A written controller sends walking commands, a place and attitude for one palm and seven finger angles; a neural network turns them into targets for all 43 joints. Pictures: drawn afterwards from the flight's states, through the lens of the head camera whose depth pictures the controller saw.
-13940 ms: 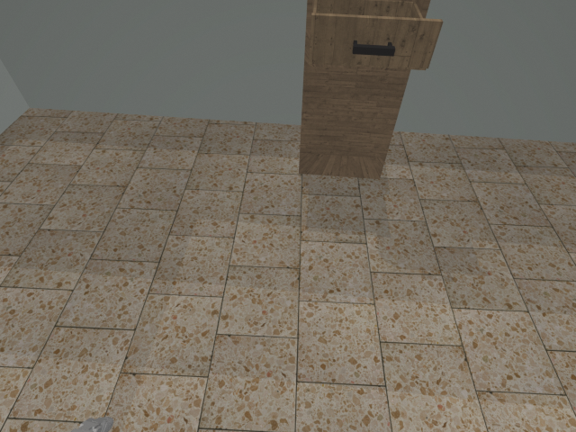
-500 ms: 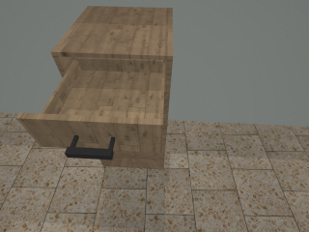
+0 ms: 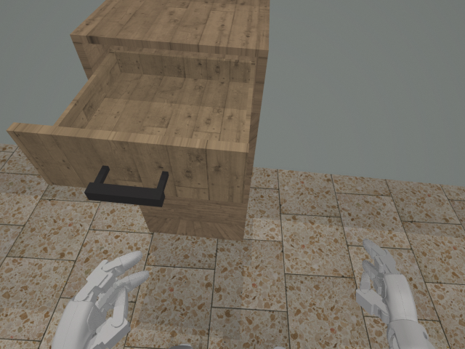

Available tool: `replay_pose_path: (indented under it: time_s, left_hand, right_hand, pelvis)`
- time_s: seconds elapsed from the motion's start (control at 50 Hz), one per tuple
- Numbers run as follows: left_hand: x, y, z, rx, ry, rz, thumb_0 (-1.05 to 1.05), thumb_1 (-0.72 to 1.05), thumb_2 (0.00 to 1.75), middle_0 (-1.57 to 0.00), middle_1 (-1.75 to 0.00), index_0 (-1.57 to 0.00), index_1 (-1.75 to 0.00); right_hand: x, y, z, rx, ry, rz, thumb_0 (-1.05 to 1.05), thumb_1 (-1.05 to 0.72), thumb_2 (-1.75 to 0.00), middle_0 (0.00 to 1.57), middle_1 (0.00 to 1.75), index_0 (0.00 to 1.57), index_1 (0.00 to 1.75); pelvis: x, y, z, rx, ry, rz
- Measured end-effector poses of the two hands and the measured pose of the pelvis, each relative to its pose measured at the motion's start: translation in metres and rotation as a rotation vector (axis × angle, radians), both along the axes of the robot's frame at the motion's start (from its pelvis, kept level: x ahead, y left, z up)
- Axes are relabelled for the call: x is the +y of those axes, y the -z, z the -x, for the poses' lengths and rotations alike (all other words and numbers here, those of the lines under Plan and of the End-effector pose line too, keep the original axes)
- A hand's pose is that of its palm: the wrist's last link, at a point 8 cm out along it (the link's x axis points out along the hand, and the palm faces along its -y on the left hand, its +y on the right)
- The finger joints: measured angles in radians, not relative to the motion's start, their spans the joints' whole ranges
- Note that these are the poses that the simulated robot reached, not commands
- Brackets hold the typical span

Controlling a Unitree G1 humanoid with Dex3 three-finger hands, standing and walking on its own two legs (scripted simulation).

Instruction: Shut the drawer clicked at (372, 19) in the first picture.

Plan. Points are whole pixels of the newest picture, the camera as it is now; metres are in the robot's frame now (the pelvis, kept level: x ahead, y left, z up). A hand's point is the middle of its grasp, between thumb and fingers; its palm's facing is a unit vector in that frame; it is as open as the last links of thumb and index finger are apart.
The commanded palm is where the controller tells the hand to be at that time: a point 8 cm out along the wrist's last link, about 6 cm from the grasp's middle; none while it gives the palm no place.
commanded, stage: raise the hand and make a fist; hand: left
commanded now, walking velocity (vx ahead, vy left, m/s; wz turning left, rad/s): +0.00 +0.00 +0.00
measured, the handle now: (130, 184) +0.35 +0.21 +0.09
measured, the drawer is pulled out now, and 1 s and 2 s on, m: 0.29 0.29 0.29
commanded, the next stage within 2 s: bring the fist close to the handle in 1.50 s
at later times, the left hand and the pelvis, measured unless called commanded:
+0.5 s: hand (95, 298) +0.17 +0.19 +0.10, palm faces +0.03 -1.00 -0.08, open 3.6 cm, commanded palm +0.13 +0.24 +0.11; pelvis +0.00 +0.01 +0.02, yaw +1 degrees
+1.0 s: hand (90, 272) +0.18 +0.18 +0.17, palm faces +0.02 -1.00 -0.10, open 3.2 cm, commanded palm +0.13 +0.23 +0.18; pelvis +0.02 +0.02 +0.03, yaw +1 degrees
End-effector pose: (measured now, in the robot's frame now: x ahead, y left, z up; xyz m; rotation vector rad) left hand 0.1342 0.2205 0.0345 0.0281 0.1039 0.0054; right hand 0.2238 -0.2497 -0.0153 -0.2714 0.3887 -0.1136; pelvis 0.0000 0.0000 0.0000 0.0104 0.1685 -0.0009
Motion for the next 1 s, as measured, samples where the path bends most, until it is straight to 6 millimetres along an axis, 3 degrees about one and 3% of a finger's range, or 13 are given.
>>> replay_pose_path:
  time_s: [0.06, 0.1, 0.24, 0.36, 0.46, 0.62, 0.82, 1.0]
  left_hand:
    - [0.009, -0.005, 0.016, -0.011, -0.066, -0.008, 0.02, 0.91, 0.9, -0.49, -0.61, -0.46, -0.6]
    - [0.013, -0.013, 0.016, -0.048, -0.091, -0.02, 0.02, 0.91, 0.9, -0.53, -0.65, -0.51, -0.64]
    - [0.006, -0.035, -0.015, -0.075, 0.028, -0.031, 0.02, 0.9, 0.9, -0.67, -0.8, -0.67, -0.8]
    - [0.016, -0.049, -0.025, -0.013, 0.009, -0.031, 0.02, 0.9, 0.9, -0.79, -0.93, -0.79, -0.93]
    - [0.026, -0.063, -0.016, -0.033, -0.023, -0.05, 0.02, 0.9, 0.9, -0.89, -1.04, -0.89, -1.04]
    - [0.02, -0.078, -0.014, -0.076, 0.001, -0.038, 0.02, 0.9, 0.9, -1.05, -1.22, -1.05, -1.22]
    - [0.015, -0.11, -0.021, -0.127, -0.004, -0.054, 0.02, 0.9, 0.9, -1.25, -1.43, -1.25, -1.43]
    - [0.012, -0.136, -0.022, -0.146, -0.004, -0.07, 0.02, 0.9, 0.9, -1.37, -1.56, -1.37, -1.56]
  right_hand:
    - [0.012, 0.005, -0.011, -0.01, -0.04, -0.005, 0.01, -0.91, -0.9, 0.19, 0.3, 0.2, 0.3]
    - [0.023, 0.013, -0.01, 0.007, -0.067, -0.018, 0.01, -0.91, -0.9, 0.19, 0.3, 0.2, 0.3]
    - [0.051, 0.044, 0.026, 0.143, -0.055, -0.122, 0.01, -0.9, -0.9, 0.2, 0.3, 0.2, 0.3]
    - [0.045, 0.05, 0.065, 0.231, 0.047, -0.155, 0.01, -0.9, -0.9, 0.2, 0.3, 0.2, 0.3]
    - [0.029, 0.044, 0.077, 0.239, 0.086, -0.109, 0.02, -0.9, -0.9, 0.2, 0.3, 0.2, 0.3]
    - [0.026, 0.021, 0.054, 0.133, 0.064, -0.058, 0.02, -0.9, -0.9, 0.2, 0.3, 0.2, 0.3]
    - [0.069, -0.005, 0.011, 0.01, -0.042, -0.13, 0.01, -0.9, -0.9, 0.19, 0.3, 0.2, 0.3]
    - [0.089, -0.009, 0.003, 0.004, -0.118, -0.167, 0.01, -0.9, -0.9, 0.2, 0.3, 0.2, 0.3]
  pelvis:
    - [-0.002, 0.007, 0.003, 0.0, -0.023, 0.015]
    - [-0.003, 0.009, 0.005, 0.001, -0.037, 0.025]
    - [-0.003, 0.003, 0.008, -0.007, -0.043, 0.035]
    - [0.002, -0.009, 0.002, -0.023, -0.021, 0.024]
    - [0.008, -0.015, -0.002, -0.036, -0.016, 0.025]
    - [0.019, -0.019, -0.006, -0.058, -0.019, 0.032]
    - [0.025, -0.027, -0.015, -0.103, -0.019, 0.033]
    - [0.024, -0.034, -0.02, -0.138, -0.027, 0.033]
